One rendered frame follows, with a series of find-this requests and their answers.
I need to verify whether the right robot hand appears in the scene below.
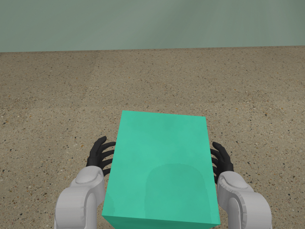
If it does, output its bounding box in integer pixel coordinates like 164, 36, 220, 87
210, 142, 234, 184

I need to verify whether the right robot forearm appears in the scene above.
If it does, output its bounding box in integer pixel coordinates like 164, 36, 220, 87
217, 171, 272, 229

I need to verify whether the left robot forearm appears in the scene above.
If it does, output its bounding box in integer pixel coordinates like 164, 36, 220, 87
54, 166, 105, 229

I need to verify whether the carton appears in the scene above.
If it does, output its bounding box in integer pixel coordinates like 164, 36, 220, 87
102, 110, 221, 229

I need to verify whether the left robot hand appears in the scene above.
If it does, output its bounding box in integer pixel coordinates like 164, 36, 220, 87
86, 136, 116, 177

